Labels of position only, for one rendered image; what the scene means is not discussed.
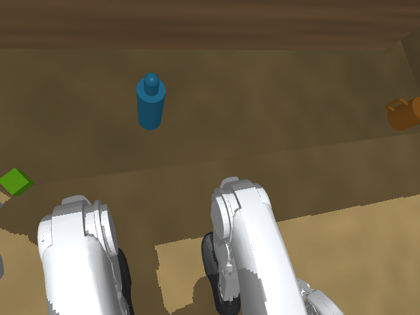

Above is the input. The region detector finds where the right robot foot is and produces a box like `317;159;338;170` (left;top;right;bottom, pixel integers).
201;232;241;315

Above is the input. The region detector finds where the left robot foot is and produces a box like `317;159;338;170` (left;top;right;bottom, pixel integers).
117;248;135;315

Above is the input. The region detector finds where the right robot hand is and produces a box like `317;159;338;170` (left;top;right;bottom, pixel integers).
297;278;345;315

